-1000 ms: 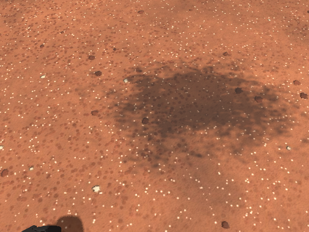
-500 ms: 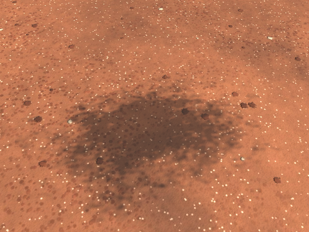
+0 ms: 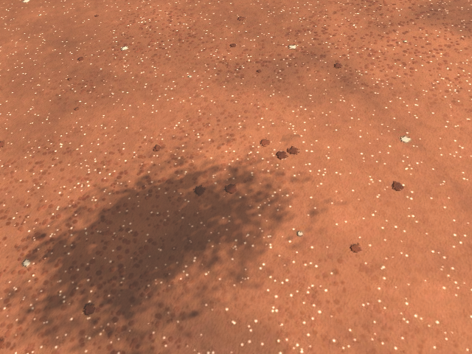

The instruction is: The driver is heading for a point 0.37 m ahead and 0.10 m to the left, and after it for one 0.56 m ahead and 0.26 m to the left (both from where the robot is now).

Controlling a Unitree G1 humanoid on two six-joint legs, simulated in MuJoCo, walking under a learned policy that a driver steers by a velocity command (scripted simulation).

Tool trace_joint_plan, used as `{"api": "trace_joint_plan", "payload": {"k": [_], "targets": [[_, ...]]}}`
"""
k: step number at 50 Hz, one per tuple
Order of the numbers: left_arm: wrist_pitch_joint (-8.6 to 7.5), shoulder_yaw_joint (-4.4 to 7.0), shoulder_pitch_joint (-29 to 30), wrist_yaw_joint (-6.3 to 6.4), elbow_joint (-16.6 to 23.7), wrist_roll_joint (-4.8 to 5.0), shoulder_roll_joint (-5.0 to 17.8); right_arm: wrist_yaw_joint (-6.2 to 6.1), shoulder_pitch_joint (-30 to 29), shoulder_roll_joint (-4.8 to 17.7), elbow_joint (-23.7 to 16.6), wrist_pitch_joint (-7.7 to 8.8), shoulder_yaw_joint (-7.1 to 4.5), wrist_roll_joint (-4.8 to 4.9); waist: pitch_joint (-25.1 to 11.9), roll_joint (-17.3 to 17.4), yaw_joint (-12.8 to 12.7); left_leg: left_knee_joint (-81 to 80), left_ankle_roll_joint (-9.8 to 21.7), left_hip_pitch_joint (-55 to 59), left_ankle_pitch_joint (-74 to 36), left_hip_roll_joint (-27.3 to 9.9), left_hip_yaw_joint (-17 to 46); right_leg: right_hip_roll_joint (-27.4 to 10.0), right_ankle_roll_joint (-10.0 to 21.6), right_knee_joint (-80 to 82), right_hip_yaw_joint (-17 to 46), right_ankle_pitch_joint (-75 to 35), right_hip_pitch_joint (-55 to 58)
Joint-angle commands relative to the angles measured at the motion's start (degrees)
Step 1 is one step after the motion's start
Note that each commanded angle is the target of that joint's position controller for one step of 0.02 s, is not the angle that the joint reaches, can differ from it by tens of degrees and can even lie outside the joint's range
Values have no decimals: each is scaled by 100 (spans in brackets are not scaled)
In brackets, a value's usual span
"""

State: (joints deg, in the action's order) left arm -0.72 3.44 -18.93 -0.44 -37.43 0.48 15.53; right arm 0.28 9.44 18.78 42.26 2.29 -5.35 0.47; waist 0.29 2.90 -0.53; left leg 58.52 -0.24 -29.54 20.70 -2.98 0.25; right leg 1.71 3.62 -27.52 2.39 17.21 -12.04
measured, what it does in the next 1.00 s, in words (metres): walks ahead: left foot, then right foot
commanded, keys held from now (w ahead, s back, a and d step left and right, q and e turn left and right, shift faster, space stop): w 0.32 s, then w+q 0.68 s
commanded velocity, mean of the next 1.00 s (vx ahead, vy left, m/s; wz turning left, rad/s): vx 0.46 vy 0.00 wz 0.16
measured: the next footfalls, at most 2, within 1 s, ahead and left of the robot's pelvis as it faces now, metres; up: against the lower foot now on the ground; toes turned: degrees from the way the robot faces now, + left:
left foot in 0.38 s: +0.34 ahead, +0.13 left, +0.00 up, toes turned -3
right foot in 0.84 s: +0.62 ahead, -0.09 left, +0.00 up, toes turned +13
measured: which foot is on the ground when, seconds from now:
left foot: up 0.00-0.36, down 0.38-0.84, up 0.86-1.00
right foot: down 0.00-0.38, up 0.40-0.82, down 0.84-1.00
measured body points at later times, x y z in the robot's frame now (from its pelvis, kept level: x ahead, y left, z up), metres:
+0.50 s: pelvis +0.24 +0.04 -0.01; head +0.28 +0.04 +0.44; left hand +0.32 +0.32 -0.13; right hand +0.38 -0.23 -0.11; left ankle +0.30 +0.13 -0.74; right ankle +0.10 -0.09 -0.64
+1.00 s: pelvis +0.52 +0.00 +0.00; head +0.54 +0.00 +0.45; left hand +0.59 +0.30 -0.09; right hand +0.68 -0.26 -0.12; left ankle +0.43 +0.13 -0.65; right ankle +0.58 -0.10 -0.74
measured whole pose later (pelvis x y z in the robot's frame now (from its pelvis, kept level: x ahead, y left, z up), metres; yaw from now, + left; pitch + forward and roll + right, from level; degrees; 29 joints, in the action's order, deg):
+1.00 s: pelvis +0.52 +0.00 +0.00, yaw +15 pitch +1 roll -1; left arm -5.5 2.9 -11.7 -0.5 -40.2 -0.6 15.1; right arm -0.1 18.1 18.7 41.2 1.3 -3.8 1.8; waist 1.3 2.9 0.2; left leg 67.0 0.1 -27.7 20.4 -1.3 3.7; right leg 0.8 0.8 -25.2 -2.1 10.8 -15.5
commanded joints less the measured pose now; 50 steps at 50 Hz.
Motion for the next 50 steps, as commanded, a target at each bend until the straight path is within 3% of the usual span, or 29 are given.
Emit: {"api": "trace_joint_plan", "payload": {"k": [1,4,7,13,15,16,17,18,19,20,21,22,23,24,25,28,33,36,38,40,41,42,43,44,45,46,47,48,50], "targets": [[-204,181,81,124,336,-59,845,65,-574,505,-439,273,-117,-67,182,-1111,-92,-279,-100,-1477,-1136,-154,183,-1304,881,1838,1819,187,1007],[-259,190,-151,165,176,-43,895,97,-762,301,-407,282,-26,-36,197,-932,-194,-1199,-236,-1235,-1842,-56,99,-1170,788,1858,1301,-567,1013],[-281,215,-358,167,-9,-12,995,147,-1096,209,-492,291,47,18,360,-973,-361,-2008,-302,-994,-2241,16,93,-1193,773,1885,1120,-763,919],[-239,241,-704,147,-368,62,1059,312,-1562,217,-722,398,133,71,697,-870,-502,-2772,-19,-885,-2065,68,37,-1514,802,1675,1149,-1290,1215],[-207,260,-679,158,-426,73,1102,332,-1395,303,-713,424,113,67,614,-964,-374,-2911,145,-516,-1819,144,-37,-1592,706,1483,1153,-1925,1360],[-193,271,-619,161,-427,66,1149,313,-1186,392,-678,429,74,57,450,-1039,-239,-2934,251,-123,-1639,270,-156,-1560,645,1220,1098,-2780,1416],[-173,273,-506,169,-419,50,1180,272,-719,519,-560,420,4,45,93,-1074,44,-3016,404,521,-1595,458,-360,-1411,537,644,846,-4005,1477],[-155,230,-503,183,-415,25,1084,219,82,724,-335,401,-98,25,-513,-980,417,-3005,614,1721,-1735,530,-447,-1129,374,-383,526,-4806,1228],[-150,126,-565,208,-332,-87,872,181,1118,998,-172,377,-153,-21,-1391,-504,818,-2777,1023,3520,-1645,-332,617,-873,169,-2017,368,-3657,130],[-259,-42,-1252,169,-210,-46,235,225,1585,1485,-2,364,-253,-48,-2168,1387,421,-3502,2037,5276,-241,-1730,3742,263,-335,-4234,191,426,-2021],[-388,19,-843,139,-220,19,717,254,1456,901,6,368,-95,114,-1947,1122,603,-4276,1992,5228,578,-1712,4619,124,-334,-4855,685,1350,-2789],[-482,99,-172,87,-59,162,996,209,1028,694,-70,335,-31,103,-986,716,615,-4304,1752,4497,378,-1547,3734,-197,-277,-4933,569,939,-3209],[-570,51,203,72,13,129,931,171,758,640,-161,296,-7,25,-594,82,524,-4339,1628,3743,-217,-1306,3104,-431,-217,-4681,454,532,-3059],[-618,64,398,66,56,7,877,159,566,562,-204,270,18,-21,-240,-179,360,-4429,1588,3086,-868,-1088,2660,-581,-236,-4234,370,264,-2922],[-616,81,349,55,60,-59,836,133,482,487,-256,275,55,-84,-205,-102,182,-4556,1565,2704,-1230,-910,2402,-699,-252,-3946,393,64,-2606],[-528,32,231,49,67,-125,615,67,451,507,-272,274,45,16,-95,112,-31,-4846,1695,2046,-1686,-738,1983,-713,-483,-3146,226,4,-2288],[-553,-100,1402,25,362,-111,371,-64,757,789,-173,211,-58,91,208,77,302,-4852,1364,1294,-1741,-342,1352,-419,-739,-1027,75,-1735,-1737],[-606,-68,1840,-32,461,-20,478,-97,1124,821,-81,137,-77,151,140,112,453,-4587,1232,1450,-1489,-427,1590,-232,-761,-435,164,-2180,-1365],[-632,4,1893,-49,494,11,636,-115,1216,796,-69,92,-81,164,84,183,391,-4282,1099,1778,-1260,-552,1913,-224,-676,-139,303,-1961,-1192],[-667,88,1630,-49,448,33,780,-121,1162,779,-103,44,-92,131,5,319,175,-3858,963,1925,-1331,-594,2131,-228,-496,41,245,-1512,-755],[-681,168,1184,-21,334,20,892,-112,1138,646,-133,29,-51,106,-198,314,-70,-3399,826,1830,-1556,-386,2057,-239,-336,243,166,-1370,-86],[-703,262,476,23,256,-59,1123,-83,1113,349,-219,42,60,46,-811,64,-427,-2204,632,1446,-1362,-54,1768,-801,-28,189,611,-1119,1081],[-646,386,-248,63,162,-166,1611,-83,1617,-130,-380,88,207,44,-1764,-1230,-432,-221,246,-139,263,688,969,-2135,650,283,2515,-386,3089],[-572,378,-475,-8,-8,-96,1514,-86,1876,69,-490,126,215,183,-1938,-2267,-327,1013,144,-1304,1421,595,820,-2711,1086,903,4365,935,3330],[-556,252,-152,-8,70,-67,1020,-101,1513,582,-404,95,75,236,-1135,-1426,-411,1504,108,-1631,907,278,951,-2451,878,1068,3751,1380,2689],[-528,184,126,6,85,-68,806,-99,1060,677,-477,59,39,178,-601,-1007,-406,1523,78,-1611,427,95,756,-2203,697,1088,2808,757,2033],[-512,129,384,1,55,-92,658,-87,864,611,-527,34,33,118,-277,-812,-283,1312,42,-1440,81,-66,705,-1942,634,1216,2168,40,1452],[-511,97,547,8,13,-119,551,-57,777,538,-573,2,12,102,-75,-920,-160,1087,25,-1267,-139,-216,702,-1760,595,1364,1699,-417,1051],[-558,115,645,19,-72,-113,546,-4,775,304,-617,-79,46,137,45,-1023,-43,882,-14,-978,-351,-323,568,-1615,610,1638,1075,-926,625]]}}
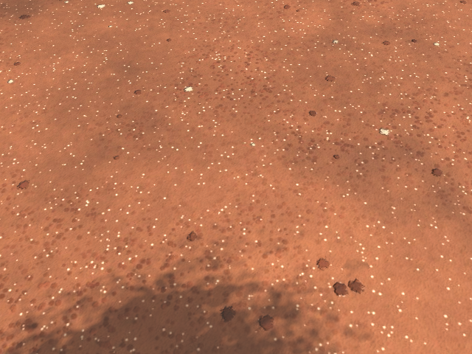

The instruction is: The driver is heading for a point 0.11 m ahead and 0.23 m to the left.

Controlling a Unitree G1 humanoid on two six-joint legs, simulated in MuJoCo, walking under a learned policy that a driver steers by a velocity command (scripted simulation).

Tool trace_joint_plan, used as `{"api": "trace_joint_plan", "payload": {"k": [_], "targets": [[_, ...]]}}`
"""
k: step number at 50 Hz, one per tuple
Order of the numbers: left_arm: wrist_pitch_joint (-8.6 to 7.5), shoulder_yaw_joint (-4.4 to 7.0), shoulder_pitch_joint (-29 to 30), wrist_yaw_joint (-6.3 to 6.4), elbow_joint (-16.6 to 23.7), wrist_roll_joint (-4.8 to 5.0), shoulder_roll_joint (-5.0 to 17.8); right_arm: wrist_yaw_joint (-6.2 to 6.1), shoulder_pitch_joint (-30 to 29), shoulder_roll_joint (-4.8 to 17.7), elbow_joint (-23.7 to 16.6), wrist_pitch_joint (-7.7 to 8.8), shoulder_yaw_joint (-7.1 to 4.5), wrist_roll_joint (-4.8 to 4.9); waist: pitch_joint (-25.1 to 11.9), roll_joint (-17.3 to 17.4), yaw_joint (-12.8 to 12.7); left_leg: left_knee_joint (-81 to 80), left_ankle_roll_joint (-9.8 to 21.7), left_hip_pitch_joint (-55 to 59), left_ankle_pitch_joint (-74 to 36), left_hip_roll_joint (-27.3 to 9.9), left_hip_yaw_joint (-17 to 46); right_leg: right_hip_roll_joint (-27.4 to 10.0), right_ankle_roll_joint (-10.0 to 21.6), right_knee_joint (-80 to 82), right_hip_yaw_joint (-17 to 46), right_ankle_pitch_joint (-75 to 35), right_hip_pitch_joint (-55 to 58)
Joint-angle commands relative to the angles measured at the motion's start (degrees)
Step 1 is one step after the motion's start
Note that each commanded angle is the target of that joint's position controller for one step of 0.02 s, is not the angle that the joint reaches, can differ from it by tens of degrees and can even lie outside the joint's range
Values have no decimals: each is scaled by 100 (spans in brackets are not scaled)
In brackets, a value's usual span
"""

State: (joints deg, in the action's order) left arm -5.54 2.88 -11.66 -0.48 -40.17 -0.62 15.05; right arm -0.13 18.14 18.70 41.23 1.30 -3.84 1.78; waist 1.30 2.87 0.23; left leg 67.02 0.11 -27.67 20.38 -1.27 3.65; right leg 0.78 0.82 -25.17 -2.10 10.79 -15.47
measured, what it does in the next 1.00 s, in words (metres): walks ahead: left foot, then right foot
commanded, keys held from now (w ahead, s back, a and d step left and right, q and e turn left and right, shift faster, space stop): w+q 0.08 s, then no key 0.92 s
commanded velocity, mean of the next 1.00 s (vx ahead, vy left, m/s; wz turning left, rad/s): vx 0.16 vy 0.00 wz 0.18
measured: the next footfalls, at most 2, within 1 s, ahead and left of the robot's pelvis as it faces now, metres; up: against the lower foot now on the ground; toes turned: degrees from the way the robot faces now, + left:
left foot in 0.30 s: +0.31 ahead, +0.16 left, +0.00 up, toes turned +9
right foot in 0.64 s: +0.31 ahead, -0.09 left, +0.00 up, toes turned +9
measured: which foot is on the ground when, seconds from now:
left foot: up 0.00-0.28, down 0.30-1.00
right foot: down 0.00-0.32, up 0.34-0.62, down 0.64-1.00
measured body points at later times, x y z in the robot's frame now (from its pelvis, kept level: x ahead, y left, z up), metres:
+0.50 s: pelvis +0.19 +0.05 -0.01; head +0.24 +0.07 +0.44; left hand +0.25 +0.35 -0.13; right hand +0.41 -0.17 -0.10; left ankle +0.27 +0.15 -0.74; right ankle +0.20 -0.11 -0.69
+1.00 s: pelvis +0.27 +0.03 +0.00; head +0.27 +0.03 +0.45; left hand +0.31 +0.30 -0.14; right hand +0.41 -0.21 -0.13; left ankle +0.27 +0.15 -0.74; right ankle +0.27 -0.10 -0.74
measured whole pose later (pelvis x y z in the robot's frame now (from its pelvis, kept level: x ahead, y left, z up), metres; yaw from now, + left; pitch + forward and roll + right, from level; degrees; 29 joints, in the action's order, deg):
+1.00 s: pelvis +0.27 +0.03 +0.00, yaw +9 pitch -1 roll +0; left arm -1.0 0.7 -10.7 1.4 -54.2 -0.4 13.2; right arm -1.1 10.1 13.8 51.8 -0.6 -2.3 -0.4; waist 1.8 -0.2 0.0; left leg 28.7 0.4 -14.1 13.4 0.7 0.3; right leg -1.2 -0.9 -29.4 0.2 17.2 -10.9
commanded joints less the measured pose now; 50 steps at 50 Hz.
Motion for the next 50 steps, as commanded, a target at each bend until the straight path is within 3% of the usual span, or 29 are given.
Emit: {"api": "trace_joint_plan", "payload": {"k": [1,4,6,8,10,12,14,15,16,17,18,19,20,21,22,24,28,30,32,33,34,35,36,40,44,50], "targets": [[-104,197,-89,26,148,17,651,49,-169,228,-567,-10,-84,-5,-10,-951,-100,-116,-79,-1195,-418,-519,197,-1541,945,1505,1305,-513,905],[-128,277,-148,43,-21,24,865,82,-513,131,-730,-27,-37,-61,80,-719,-129,-852,-158,-1399,-967,-568,186,-1625,1052,1661,778,-1086,1018],[-85,281,-70,58,-99,34,940,132,-790,38,-799,24,13,-100,190,-618,-161,-1735,-133,-1065,-1523,-450,26,-1444,982,1563,260,-2022,884],[-17,290,-144,86,-209,75,1048,205,-1117,-54,-880,101,60,-141,161,-612,-259,-2567,-78,-517,-2017,-249,-272,-1305,868,1391,-144,-2776,786],[29,313,-342,92,-352,153,1176,277,-1335,2,-978,129,42,-125,41,-679,-306,-3009,21,-200,-2166,-128,-342,-1393,784,1203,-191,-3031,1021],[74,348,-350,98,-441,245,1294,309,-1298,177,-1018,129,-29,-152,-80,-772,-164,-3367,213,74,-1895,5,-350,-1494,676,802,-162,-3357,1319],[117,342,-262,118,-483,294,1286,259,-512,479,-789,123,-194,-224,-548,-672,338,-3950,478,1289,-2258,302,-515,-1264,426,-315,-346,-3863,1294],[103,267,-476,120,-485,197,1088,169,-116,822,-702,97,-305,-252,-877,-333,479,-4016,625,2286,-3748,98,-298,-945,152,-1302,-558,-3136,757],[72,81,-976,64,-349,-95,616,55,134,1258,-768,37,-325,-402,-1664,1005,256,-3351,1422,4285,-6715,-1467,1469,-365,-251,-3378,-616,906,-1043],[98,-57,-1529,-19,-573,-10,531,80,12,918,-857,39,-137,-379,-2927,1146,156,-3677,2315,4729,-6633,-2446,2892,-91,-400,-4531,455,3188,-1407],[193,107,-1101,-40,-623,168,1066,149,-123,642,-842,4,-92,-285,-2637,384,358,-3969,2100,4075,-5603,-1998,2340,-338,-421,-4726,783,2923,-1413],[267,98,-624,-16,-467,241,1030,177,-497,513,-770,12,-39,-212,-1761,256,236,-4160,1809,3440,-4801,-1672,1769,-485,-420,-4515,604,2654,-1773],[346,84,-422,63,-481,173,920,182,-779,373,-716,26,7,-188,-1229,-25,119,-4375,1597,2726,-4164,-1450,1489,-618,-455,-4141,563,2371,-1792],[449,96,-441,140,-509,115,901,175,-1043,331,-691,27,23,-209,-967,34,-65,-4606,1459,1976,-3703,-1289,1224,-709,-497,-3749,583,2067,-1378],[534,90,-601,182,-576,94,843,171,-1216,431,-665,24,-15,-279,-850,221,-220,-4820,1403,1349,-3424,-1142,1006,-648,-548,-3510,483,1746,-867],[598,57,-794,253,-680,54,674,135,-1399,381,-592,44,-23,-347,-865,359,-327,-4979,1443,922,-3171,-1032,740,-573,-596,-2903,401,1503,-364],[631,18,-397,274,-667,29,594,42,-1386,291,-356,3,4,-322,-864,392,-145,-5149,1322,803,-1472,-970,701,-533,-481,-1707,397,662,154],[628,13,-351,237,-695,-6,552,31,-1469,225,-258,-43,43,-285,-658,350,-224,-5148,1116,544,-200,-840,699,-430,-363,-983,303,154,568],[604,0,-291,208,-667,-131,585,46,-1224,-42,-59,-46,145,-285,-371,118,-250,-5032,615,238,794,-522,605,-570,-159,-156,503,-356,977],[589,39,-198,229,-568,-124,897,54,-1014,-43,13,-38,147,-337,-156,-336,-59,-4674,343,213,921,-220,392,-984,28,156,923,-462,822],[588,107,62,232,-674,-48,1100,38,-770,-78,32,-52,124,-298,-28,-1134,256,-4563,154,728,364,112,-56,-950,224,262,911,957,-62],[546,43,185,199,-636,-60,766,0,-1014,76,73,-73,106,-324,98,-1074,76,-4310,69,1253,-82,126,-112,-762,165,521,866,1706,-586],[498,-14,209,191,-689,-103,593,-29,-1073,111,72,-93,72,-294,97,-1068,91,-4217,106,1473,-319,98,-118,-718,43,595,825,1725,-730],[349,-42,55,185,-857,-9,577,-79,-934,70,298,-124,64,-294,-91,-647,3,-4248,237,1462,-921,-16,-9,-568,-114,242,619,440,-136],[367,-52,-28,211,-1023,9,576,-76,-923,44,521,-87,55,-235,-299,-408,-69,-4160,199,1612,-1651,-34,-45,-502,-65,67,534,-320,210],[423,-64,25,205,-1255,32,540,-133,-881,82,874,-142,40,-205,-291,-263,-58,-4126,177,1826,-2082,-56,-63,-418,-43,82,452,-696,336]]}}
